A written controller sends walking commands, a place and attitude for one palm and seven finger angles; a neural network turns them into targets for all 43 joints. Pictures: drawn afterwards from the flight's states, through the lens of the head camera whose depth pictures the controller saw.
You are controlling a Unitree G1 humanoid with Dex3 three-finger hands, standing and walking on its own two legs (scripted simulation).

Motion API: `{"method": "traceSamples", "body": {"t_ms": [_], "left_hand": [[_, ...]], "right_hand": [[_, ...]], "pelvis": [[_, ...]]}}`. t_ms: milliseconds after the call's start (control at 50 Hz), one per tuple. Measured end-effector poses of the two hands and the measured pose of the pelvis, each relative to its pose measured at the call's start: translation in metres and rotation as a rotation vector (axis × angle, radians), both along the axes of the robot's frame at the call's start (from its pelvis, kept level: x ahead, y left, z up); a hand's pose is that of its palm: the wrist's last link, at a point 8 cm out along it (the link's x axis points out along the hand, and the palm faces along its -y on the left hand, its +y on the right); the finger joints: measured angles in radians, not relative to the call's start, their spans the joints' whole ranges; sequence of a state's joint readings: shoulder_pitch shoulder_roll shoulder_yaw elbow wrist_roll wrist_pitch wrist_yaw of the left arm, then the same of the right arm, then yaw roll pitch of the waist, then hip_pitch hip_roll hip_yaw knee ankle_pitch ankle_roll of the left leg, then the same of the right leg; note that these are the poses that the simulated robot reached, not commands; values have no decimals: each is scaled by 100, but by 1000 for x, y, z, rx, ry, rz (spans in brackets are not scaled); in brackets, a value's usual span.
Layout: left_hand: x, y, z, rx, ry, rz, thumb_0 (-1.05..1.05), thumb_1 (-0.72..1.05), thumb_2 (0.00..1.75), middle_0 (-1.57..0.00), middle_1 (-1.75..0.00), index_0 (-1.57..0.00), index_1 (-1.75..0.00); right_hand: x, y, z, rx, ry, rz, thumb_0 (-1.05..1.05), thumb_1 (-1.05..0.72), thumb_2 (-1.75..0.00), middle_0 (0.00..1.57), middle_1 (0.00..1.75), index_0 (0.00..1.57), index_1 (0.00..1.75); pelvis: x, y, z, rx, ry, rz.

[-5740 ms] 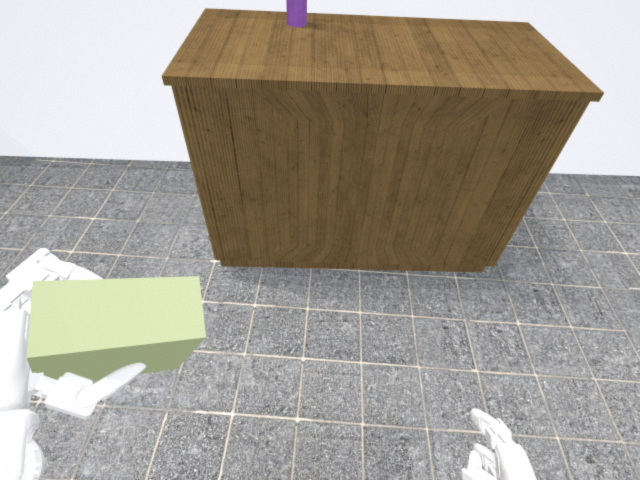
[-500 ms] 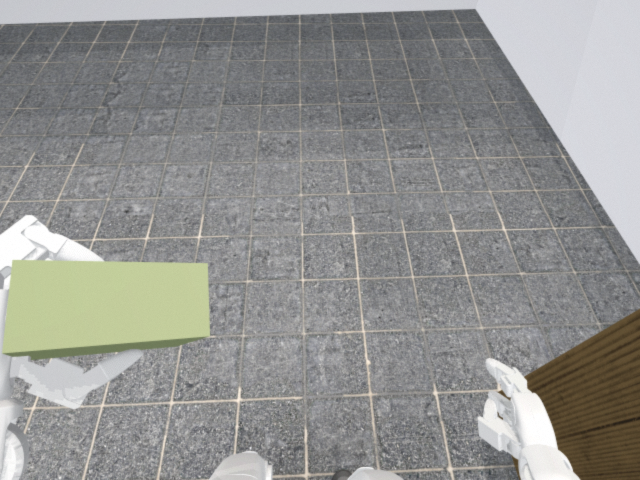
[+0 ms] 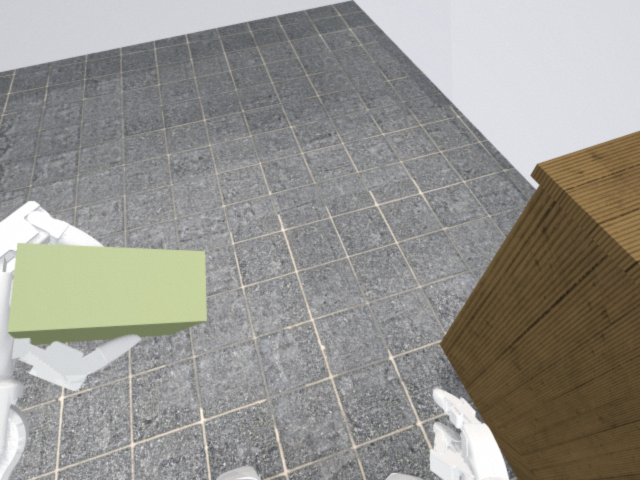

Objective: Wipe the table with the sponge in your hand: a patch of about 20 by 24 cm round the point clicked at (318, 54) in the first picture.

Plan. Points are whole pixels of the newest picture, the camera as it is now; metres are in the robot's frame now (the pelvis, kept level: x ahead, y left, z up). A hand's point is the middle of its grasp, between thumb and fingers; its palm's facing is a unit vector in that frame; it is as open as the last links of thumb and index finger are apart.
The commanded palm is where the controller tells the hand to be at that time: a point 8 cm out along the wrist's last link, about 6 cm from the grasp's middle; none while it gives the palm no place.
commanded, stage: turn to face it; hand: left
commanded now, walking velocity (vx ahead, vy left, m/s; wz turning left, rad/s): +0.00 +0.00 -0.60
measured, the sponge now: (138, 298) +0.25 +0.19 +0.15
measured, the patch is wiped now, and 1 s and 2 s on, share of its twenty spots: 0.00 0.00 0.00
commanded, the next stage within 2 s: none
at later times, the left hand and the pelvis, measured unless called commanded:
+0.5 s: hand (163, 345) +0.19 +0.13 +0.19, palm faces +0.16 -0.89 -0.43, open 10.5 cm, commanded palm +0.16 +0.19 +0.20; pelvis -0.07 -0.04 +0.02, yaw -15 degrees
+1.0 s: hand (396, 423) +0.16 -0.04 +0.17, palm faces -0.24 -0.82 -0.53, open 10.5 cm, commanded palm +0.12 +0.07 +0.20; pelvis -0.17 -0.08 +0.01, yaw -34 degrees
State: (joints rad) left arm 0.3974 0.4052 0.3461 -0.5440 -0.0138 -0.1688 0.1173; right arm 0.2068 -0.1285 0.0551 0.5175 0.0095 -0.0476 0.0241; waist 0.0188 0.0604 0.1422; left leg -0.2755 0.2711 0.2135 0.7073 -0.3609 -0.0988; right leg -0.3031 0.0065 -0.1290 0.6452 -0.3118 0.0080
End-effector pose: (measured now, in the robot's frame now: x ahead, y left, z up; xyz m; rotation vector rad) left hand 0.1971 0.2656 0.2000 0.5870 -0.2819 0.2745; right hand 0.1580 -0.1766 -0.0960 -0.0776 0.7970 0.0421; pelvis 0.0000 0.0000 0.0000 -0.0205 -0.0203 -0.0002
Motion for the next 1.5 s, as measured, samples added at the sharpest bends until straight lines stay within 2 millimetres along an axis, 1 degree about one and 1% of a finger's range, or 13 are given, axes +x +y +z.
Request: {"method": "traceSamples", "body": {"t_ms": [100,200,340,540,680,800,920,980,1120,1220,1360,1420,1500], "left_hand": [[6,-40,6,40,57,-84,-1,-52,102,-68,-137,-69,-137],[-3,-57,10,78,136,-113,-1,-52,102,-68,-138,-69,-137],[-18,-71,14,19,85,-122,-1,-53,102,-68,-138,-69,-137],[-35,-85,6,-97,3,-221,-1,-53,102,-68,-138,-69,-137],[-43,-92,2,-42,-8,-304,-1,-53,102,-68,-138,-68,-137],[-43,-131,0,-55,37,-341,-1,-53,103,-68,-138,-68,-137],[-37,-212,-10,-11,24,-499,-1,-53,103,-68,-138,-68,-138],[-42,-243,-8,7,47,-607,-1,-53,103,-68,-138,-68,-138],[-67,-267,19,128,32,-773,-1,-53,103,-68,-138,-68,-138],[-74,-258,25,90,-31,-766,-1,-53,103,-68,-138,-68,-138],[-79,-251,-6,-39,22,-694,-1,-53,103,-68,-138,-68,-138],[-90,-269,-12,-92,60,-706,-1,-53,103,-67,-138,-68,-138],[-114,-310,-8,-88,43,-804,-1,-53,103,-67,-138,-68,-138]], "right_hand": [[-22,-60,-5,-53,61,-106,1,-90,-90,21,30,21,30],[-49,-115,8,-132,88,-224,1,-91,-90,20,30,20,30],[-84,-153,25,-199,73,-307,1,-91,-90,20,29,20,30],[-130,-139,42,-191,29,-337,1,-91,-90,20,29,20,30],[-177,-114,33,-134,13,-398,1,-91,-90,20,30,20,30],[-227,-108,14,-34,46,-477,1,-91,-90,21,30,20,30],[-288,-141,-15,-25,104,-555,1,-90,-90,21,30,21,30],[-322,-166,-11,-65,152,-643,1,-91,-90,21,30,21,30],[-383,-204,21,-175,167,-801,1,-91,-90,20,29,20,30],[-404,-206,34,-215,141,-849,1,-91,-90,20,29,20,30],[-414,-177,32,-184,50,-889,1,-91,-90,20,29,20,30],[-418,-161,26,-122,16,-888,1,-91,-90,20,29,20,30],[-436,-147,13,-48,-25,-893,1,-91,-90,20,30,20,30]], "pelvis": [[-16,-20,6,44,18,-58],[-27,-32,15,68,35,-118],[-45,-41,19,83,33,-190],[-80,-36,18,94,58,-281],[-110,-31,12,70,16,-371],[-124,-44,13,19,13,-479],[-156,-72,-2,-2,6,-524],[-170,-75,3,31,9,-571],[-186,-78,13,62,26,-671],[-192,-74,11,61,26,-727],[-207,-67,7,55,-15,-822],[-218,-68,9,35,-19,-865],[-242,-74,5,27,-14,-919]]}}
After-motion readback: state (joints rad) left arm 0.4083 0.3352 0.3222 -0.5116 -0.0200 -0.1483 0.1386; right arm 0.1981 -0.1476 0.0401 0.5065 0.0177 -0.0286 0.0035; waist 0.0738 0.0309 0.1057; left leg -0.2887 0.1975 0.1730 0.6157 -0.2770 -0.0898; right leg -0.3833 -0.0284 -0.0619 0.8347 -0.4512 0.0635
